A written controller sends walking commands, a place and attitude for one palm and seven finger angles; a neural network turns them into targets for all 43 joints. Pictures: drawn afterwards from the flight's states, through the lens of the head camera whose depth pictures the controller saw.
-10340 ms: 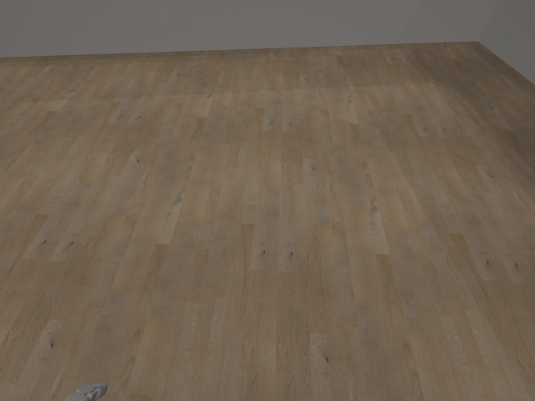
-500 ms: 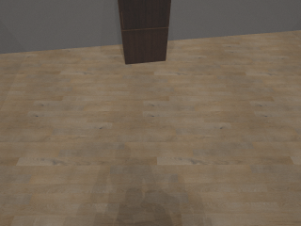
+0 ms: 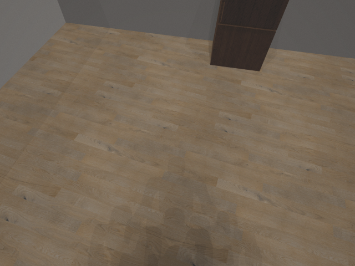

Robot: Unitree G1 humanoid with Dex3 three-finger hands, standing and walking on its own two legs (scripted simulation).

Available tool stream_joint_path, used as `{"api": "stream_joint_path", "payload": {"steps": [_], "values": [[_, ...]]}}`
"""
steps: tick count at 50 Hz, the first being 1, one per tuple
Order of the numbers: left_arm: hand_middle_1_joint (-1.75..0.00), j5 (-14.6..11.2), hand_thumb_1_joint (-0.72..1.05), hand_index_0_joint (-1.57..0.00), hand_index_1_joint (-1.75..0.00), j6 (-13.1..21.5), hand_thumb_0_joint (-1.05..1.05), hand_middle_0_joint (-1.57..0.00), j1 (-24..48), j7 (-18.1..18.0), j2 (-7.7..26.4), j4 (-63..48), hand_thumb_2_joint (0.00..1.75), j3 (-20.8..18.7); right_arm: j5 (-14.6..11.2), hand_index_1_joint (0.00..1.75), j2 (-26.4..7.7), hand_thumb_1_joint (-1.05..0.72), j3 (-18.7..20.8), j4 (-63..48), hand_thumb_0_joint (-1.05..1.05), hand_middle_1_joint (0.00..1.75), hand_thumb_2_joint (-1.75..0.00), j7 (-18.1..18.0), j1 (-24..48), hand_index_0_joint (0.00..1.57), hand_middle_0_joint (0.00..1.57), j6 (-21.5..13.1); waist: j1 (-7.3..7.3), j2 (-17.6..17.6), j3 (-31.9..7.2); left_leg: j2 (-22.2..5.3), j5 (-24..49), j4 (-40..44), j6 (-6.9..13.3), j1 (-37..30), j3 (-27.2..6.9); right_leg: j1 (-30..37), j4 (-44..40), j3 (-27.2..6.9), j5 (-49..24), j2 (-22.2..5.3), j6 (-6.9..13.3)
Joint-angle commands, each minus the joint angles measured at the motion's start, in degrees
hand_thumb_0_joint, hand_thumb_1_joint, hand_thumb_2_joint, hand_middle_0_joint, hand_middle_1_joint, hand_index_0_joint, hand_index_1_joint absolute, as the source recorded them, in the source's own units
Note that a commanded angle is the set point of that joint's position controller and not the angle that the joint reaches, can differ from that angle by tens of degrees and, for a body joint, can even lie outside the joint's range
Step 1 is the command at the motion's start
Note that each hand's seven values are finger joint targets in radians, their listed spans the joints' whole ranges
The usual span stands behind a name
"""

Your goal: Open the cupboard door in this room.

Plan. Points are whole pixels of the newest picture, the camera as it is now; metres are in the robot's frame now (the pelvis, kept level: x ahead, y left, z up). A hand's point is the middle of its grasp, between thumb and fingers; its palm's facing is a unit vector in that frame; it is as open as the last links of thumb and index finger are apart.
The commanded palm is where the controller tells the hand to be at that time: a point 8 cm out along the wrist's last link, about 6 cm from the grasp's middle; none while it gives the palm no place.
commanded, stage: turn or walk to find it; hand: left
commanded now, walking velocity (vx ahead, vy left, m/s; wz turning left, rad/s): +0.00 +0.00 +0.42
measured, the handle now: out of the picture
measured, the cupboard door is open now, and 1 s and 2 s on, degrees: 0 0 0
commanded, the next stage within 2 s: stand and wait in 0.28 s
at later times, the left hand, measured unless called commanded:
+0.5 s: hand out of the picture +0.05 +0.22 -0.15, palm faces +0.15 -0.95 -0.26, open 7.4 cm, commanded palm none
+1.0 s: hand out of the picture -0.05 +0.17 -0.17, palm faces +0.20 -0.96 -0.17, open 7.3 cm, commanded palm none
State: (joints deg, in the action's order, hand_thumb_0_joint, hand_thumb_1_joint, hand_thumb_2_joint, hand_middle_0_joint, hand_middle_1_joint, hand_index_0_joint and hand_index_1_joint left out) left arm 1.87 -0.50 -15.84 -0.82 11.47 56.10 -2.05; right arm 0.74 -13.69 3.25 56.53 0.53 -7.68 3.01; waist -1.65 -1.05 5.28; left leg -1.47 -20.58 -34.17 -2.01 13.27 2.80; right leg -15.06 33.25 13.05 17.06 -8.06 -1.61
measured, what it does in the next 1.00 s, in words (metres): steps on the spot: right foot, then left foot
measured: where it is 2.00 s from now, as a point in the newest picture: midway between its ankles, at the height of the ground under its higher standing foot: outside the picture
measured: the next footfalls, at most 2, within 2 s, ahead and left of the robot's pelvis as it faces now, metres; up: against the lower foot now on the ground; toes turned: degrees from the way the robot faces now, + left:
right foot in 0.52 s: +0.03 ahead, -0.10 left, +0.00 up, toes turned +3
left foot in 0.82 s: -0.02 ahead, +0.13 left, +0.00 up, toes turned +9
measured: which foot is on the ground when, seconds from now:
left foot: down 0.00-0.54, up 0.56-0.80, down 0.82-1.00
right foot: down 0.00-0.02, up 0.04-0.50, down 0.52-1.00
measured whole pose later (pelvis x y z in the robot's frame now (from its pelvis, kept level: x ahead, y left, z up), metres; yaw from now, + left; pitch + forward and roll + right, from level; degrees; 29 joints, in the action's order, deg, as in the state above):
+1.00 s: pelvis -0.02 +0.00 +0.01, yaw +9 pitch -1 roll +0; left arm 0.6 -0.9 -15.4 -0.9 9.0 65.3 -0.8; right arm 0.8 -9.1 1.2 65.5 -2.2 -12.0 -0.1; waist -1.5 -0.4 2.7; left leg -2.6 -15.0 -25.1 -1.5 8.6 2.0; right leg -9.4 24.9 2.7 14.0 -0.1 0.6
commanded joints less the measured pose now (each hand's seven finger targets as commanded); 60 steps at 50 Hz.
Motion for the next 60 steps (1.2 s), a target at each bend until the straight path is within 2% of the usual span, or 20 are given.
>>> {"api": "stream_joint_path", "payload": {"steps": [1,2,5,7,18,23,24,25,26,27,28,29,33,38,41,43,49,54,57,60], "values": [[-0.3,-0.9,0.9,-0.2,-0.3,-0.6,0.0,-0.2,0.18,-0.43,6.99,-5.49,0.9,-1.62,0.24,0.3,-14.82,-0.9,2.96,-2.91,0.0,0.3,-0.9,-0.58,-6.6,0.2,0.2,-2.31,3.95,17.13,-9.72,-21.89,40.84,14.61,11.49,-15.99,-23.03,-16.47,18.63,-4.56,18.41,0.72,-2.59],[-0.3,-0.59,0.9,-0.2,-0.3,-1.7,0.0,-0.2,5.16,-1.14,7.74,-5.37,0.9,-1.52,0.32,0.3,-13.33,-0.9,2.9,-1.28,0.0,0.3,-0.9,-1.47,-9.01,0.2,0.2,-2.48,6.14,16.64,-8.93,-19.91,42.64,14.95,11.9,-11.82,-22.28,-15.62,24.21,-10.21,18.13,1.3,-2.43],[-0.3,-0.81,0.9,-0.2,-0.3,-1.43,0.0,-0.2,3.92,-0.24,7.79,-3.35,0.9,-2.25,0.35,0.3,-9.84,-0.9,1.72,-3.03,0.0,0.3,-0.9,-2.03,-1.81,0.2,0.2,-2.63,2.1,10.24,-5.16,-13.46,35.98,14.17,11.26,-8.51,-15.54,-16.85,30.44,-11.78,8.63,1.8,-2.66],[-0.3,-0.83,0.9,-0.2,-0.3,-1.34,0.0,-0.2,2.85,0.0,7.71,-2.7,0.9,-2.17,0.16,0.3,-9.3,-0.9,1.59,-3.39,0.0,0.3,-0.9,-1.97,-1.63,0.2,0.2,-2.88,1.79,9.56,-5.83,-11.5,35.31,14.53,10.61,-8.77,-13.39,-16.18,30.27,-11.62,6.09,2.25,-3.26],[-0.3,-0.9,0.9,-0.2,-0.3,-1.18,0.0,-0.2,7.22,-0.43,5.94,-4.64,0.9,-1.16,0.64,0.3,-8.23,-0.9,1.9,-2.79,0.0,0.3,-0.9,-1.99,-5.99,0.2,0.2,-2.75,3.44,9.01,-6.5,-11.28,30.63,14.98,12.45,-7.93,-20.2,-10.3,15.72,-12.11,7.64,4.67,-2.94],[-0.3,-1.23,0.9,-0.2,-0.3,0.01,0.0,-0.2,1.27,-0.87,5.41,-1.54,0.9,-0.53,0.34,0.3,-7.21,-0.9,1.32,-1.17,0.0,0.3,-0.9,-2.02,-4.88,0.2,0.2,-2.94,0.42,7.39,-7.91,-8.61,28.87,11.59,9.92,-1.84,-19.42,4.2,-3.97,-11.09,-1.93,5.97,-1.5],[-0.3,-1.1,0.9,-0.2,-0.3,0.56,0.0,-0.2,-0.34,-1.03,6.01,-0.63,0.9,-0.46,0.02,0.3,-6.0,-0.9,0.97,-0.69,0.0,0.3,-0.9,-1.94,-5.06,0.2,0.2,-3.11,-0.26,4.97,-8.3,-6.51,23.84,9.47,7.68,0.65,-17.6,9.01,-11.22,-11.74,-7.34,4.7,-1.28],[-0.3,-0.77,0.9,-0.2,-0.3,1.31,0.0,-0.2,-0.39,-1.29,8.35,-0.16,0.9,-0.55,-0.47,0.3,-3.34,-0.9,0.43,-0.33,0.0,0.3,-0.9,-1.73,-6.64,0.2,0.2,-3.4,0.53,-1.15,-8.61,-3.21,16.43,5.17,4.56,4.88,-13.57,13.37,-14.21,-18.39,-11.01,-1.67,0.64],[-0.3,-0.74,0.9,-0.2,-0.3,1.77,0.0,-0.2,0.94,-1.38,11.0,-0.19,0.9,-0.68,-0.77,0.3,-0.92,-0.9,-0.4,-0.62,0.0,0.3,-0.9,-1.5,-7.5,0.2,0.2,-3.4,1.75,-8.21,-7.41,1.71,4.11,3.15,1.88,8.58,-8.62,12.67,-15.24,-26.75,-15.01,-9.78,4.8],[-0.3,-0.87,0.9,-0.2,-0.3,1.83,0.0,-0.2,1.8,-1.18,11.98,-0.79,0.9,-1.3,-0.16,0.3,-1.57,-0.9,-0.39,-0.73,0.0,0.3,-0.9,-1.84,-6.81,0.2,0.2,-2.53,0.89,-12.57,-5.85,2.72,-6.06,-0.64,1.26,8.07,-7.29,8.09,-17.72,-30.15,-13.72,-13.15,9.69],[-0.3,-0.83,0.9,-0.2,-0.3,1.77,0.0,-0.2,1.76,-1.18,11.24,-0.56,0.9,-1.45,0.29,0.3,-2.75,-0.9,-0.02,-0.53,0.0,0.3,-0.9,-1.98,-5.54,0.2,0.2,-1.97,0.48,-13.96,-3.79,1.82,-8.32,-5.56,1.47,7.67,-7.43,4.73,-18.45,-30.73,-14.42,-12.7,11.64],[-0.3,-0.87,0.9,-0.2,-0.3,1.76,0.0,-0.2,2.79,-1.07,9.67,-0.01,0.9,-1.06,0.26,0.3,-2.73,-0.9,0.03,0.73,0.0,0.3,-0.9,-2.08,-6.0,0.2,0.2,-2.01,1.1,-9.95,-2.72,1.24,-7.23,-8.07,1.61,7.57,-7.02,4.79,-16.76,-28.54,-18.99,-11.1,12.4],[-0.3,-0.94,0.9,-0.2,-0.3,1.79,0.0,-0.2,2.43,-1.02,7.73,1.63,0.9,-0.5,-0.24,0.3,-0.7,-0.9,-0.43,3.41,0.0,0.3,-0.9,-2.09,-7.24,0.2,0.2,-1.92,1.54,-6.52,-4.11,0.16,-4.41,-7.06,0.8,4.92,-3.89,7.14,-13.26,-20.03,-30.77,-6.47,10.38],[-0.3,-1.23,0.9,-0.2,-0.3,1.62,0.0,-0.2,1.63,-1.13,6.97,3.97,0.9,-0.46,-0.18,0.3,-0.12,-0.9,-0.96,5.87,0.0,0.3,-0.9,-2.47,-8.76,0.2,0.2,-2.45,1.94,-7.05,-4.49,-1.2,4.86,6.29,0.54,-2.33,-2.58,5.12,-12.29,-18.77,-24.91,-4.4,8.01],[-0.3,-1.58,0.9,-0.2,-0.3,1.15,0.0,-0.2,1.12,-0.96,4.58,4.47,0.9,0.12,-0.06,0.3,-2.06,-0.9,-1.12,7.2,0.0,0.3,-0.9,-2.59,-9.12,0.2,0.2,-3.62,1.57,0.74,-5.03,-6.14,20.36,11.28,2.1,-8.59,-5.97,0.5,-11.72,-15.36,-13.55,0.85,3.19],[-0.3,-1.59,0.9,-0.2,-0.3,0.72,0.0,-0.2,1.38,-0.93,4.71,5.62,0.9,0.28,-0.26,0.3,-2.12,-0.9,-1.16,7.78,0.0,0.3,-0.9,-2.58,-7.26,0.2,0.2,-3.82,1.16,4.59,-3.19,-6.3,18.01,12.64,2.23,-4.72,-6.43,3.4,-12.66,-14.22,-10.01,1.71,2.0],[-0.3,-1.4,0.9,-0.2,-0.3,0.19,0.0,-0.2,0.19,-0.49,5.19,6.61,0.9,-0.24,-0.25,0.3,-2.41,-0.9,-0.68,7.31,0.0,0.3,-0.9,-3.28,-7.37,0.2,0.2,-3.6,1.64,3.35,-3.11,-6.66,15.21,11.6,2.24,-6.43,-3.49,1.58,-11.89,-16.78,-13.79,1.94,2.78],[-0.3,-0.83,0.9,-0.2,-0.3,-1.21,0.0,-0.2,1.18,0.32,4.85,3.85,0.9,-1.65,0.07,0.3,-5.48,-0.9,0.97,4.14,0.0,0.3,-0.9,-3.52,-5.4,0.2,0.2,-2.91,1.63,6.52,-0.86,-11.47,4.89,14.95,4.78,-3.18,-6.79,-4.68,-4.03,-15.67,-7.15,5.52,2.14],[-0.3,-0.4,0.9,-0.2,-0.3,-1.52,0.0,-0.2,-0.64,0.54,3.17,3.27,0.9,-1.57,0.24,0.3,-6.43,-0.9,1.36,2.65,0.0,0.3,-0.9,-3.46,-3.49,0.2,0.2,-3.3,0.55,10.16,-2.13,-15.31,5.76,17.3,8.31,0.96,-9.06,-2.64,4.92,-12.49,-0.27,6.44,1.21],[-0.3,-0.15,0.9,-0.2,-0.3,-0.95,0.0,-0.2,-4.9,0.32,2.26,4.12,0.9,-1.13,0.39,0.3,-5.25,-0.9,0.87,1.67,0.0,0.3,-0.9,-3.04,-1.57,0.2,0.2,-3.38,-1.41,6.86,-2.91,-12.91,7.21,13.11,7.75,5.51,-6.19,3.03,-0.1,-12.15,-2.77,5.02,1.07]]}}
